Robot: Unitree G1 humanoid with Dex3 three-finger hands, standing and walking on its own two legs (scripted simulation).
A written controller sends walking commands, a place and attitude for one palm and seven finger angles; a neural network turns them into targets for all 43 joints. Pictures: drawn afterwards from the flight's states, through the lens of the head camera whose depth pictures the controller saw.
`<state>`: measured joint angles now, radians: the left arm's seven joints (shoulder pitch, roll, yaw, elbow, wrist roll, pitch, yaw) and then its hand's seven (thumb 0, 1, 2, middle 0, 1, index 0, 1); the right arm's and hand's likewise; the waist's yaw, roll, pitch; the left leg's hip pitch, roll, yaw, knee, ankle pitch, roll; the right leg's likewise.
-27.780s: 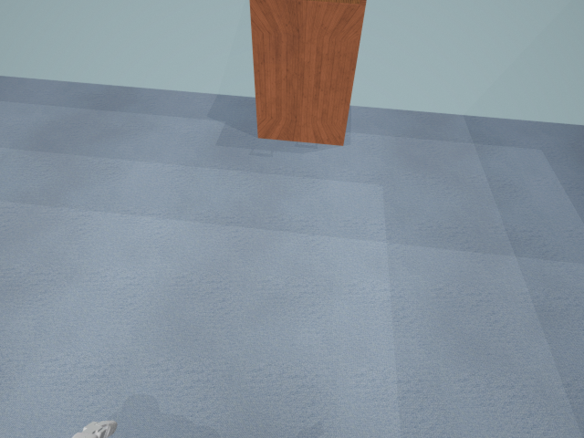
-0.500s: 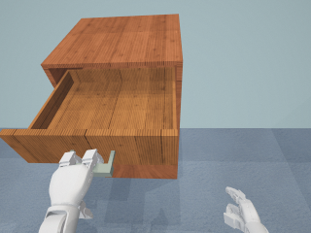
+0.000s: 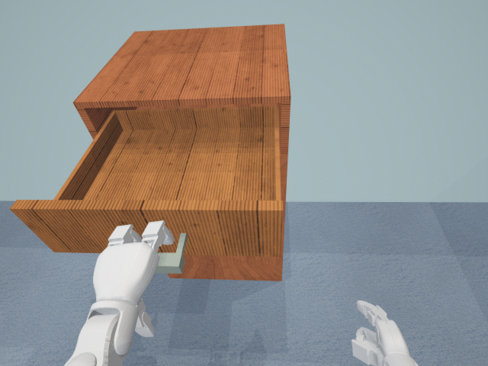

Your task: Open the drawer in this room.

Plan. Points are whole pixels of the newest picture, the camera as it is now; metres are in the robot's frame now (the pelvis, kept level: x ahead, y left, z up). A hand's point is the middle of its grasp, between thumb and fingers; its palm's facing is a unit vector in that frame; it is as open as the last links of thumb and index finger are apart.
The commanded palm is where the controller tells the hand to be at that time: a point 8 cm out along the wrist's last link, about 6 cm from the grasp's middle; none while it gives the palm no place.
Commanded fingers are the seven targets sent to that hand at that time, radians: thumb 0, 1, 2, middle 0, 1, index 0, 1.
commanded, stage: lift the hand off the handle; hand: left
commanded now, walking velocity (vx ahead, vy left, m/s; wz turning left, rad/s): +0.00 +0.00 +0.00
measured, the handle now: (147, 250) +0.28 +0.21 +0.05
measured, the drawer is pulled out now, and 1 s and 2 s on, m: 0.30 0.30 0.30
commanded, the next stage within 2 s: draw the hand back to the body in 1.14 s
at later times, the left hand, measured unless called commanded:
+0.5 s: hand (132, 257) +0.24 +0.20 +0.10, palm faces +0.06 -0.13 -0.99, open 13.6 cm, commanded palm +0.21 +0.20 +0.18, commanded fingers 0.00 -0.50 0.30 -0.30 -1.20 -0.30 -1.20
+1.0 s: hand (113, 217) +0.25 +0.21 +0.18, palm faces +0.16 -0.11 -0.98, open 13.9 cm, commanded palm +0.21 +0.20 +0.25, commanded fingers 0.00 -0.50 0.30 -0.30 -1.20 -0.30 -1.20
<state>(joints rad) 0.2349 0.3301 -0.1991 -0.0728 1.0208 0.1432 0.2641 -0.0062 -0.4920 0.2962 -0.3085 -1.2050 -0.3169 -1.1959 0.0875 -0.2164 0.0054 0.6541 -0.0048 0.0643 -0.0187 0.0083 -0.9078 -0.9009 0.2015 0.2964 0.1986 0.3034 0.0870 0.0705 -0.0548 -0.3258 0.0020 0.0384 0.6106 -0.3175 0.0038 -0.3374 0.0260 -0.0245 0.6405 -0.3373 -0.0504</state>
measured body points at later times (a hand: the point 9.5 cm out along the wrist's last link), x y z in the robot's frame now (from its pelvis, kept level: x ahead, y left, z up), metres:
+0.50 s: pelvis +0.01 +0.00 +0.01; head +0.00 -0.05 +0.46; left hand +0.23 +0.21 +0.15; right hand +0.25 -0.18 -0.08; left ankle +0.00 +0.12 -0.73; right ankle +0.00 -0.09 -0.73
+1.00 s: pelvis +0.00 +0.00 +0.02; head -0.02 -0.06 +0.46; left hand +0.24 +0.21 +0.23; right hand +0.25 -0.18 -0.07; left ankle +0.00 +0.12 -0.73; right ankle +0.00 -0.09 -0.73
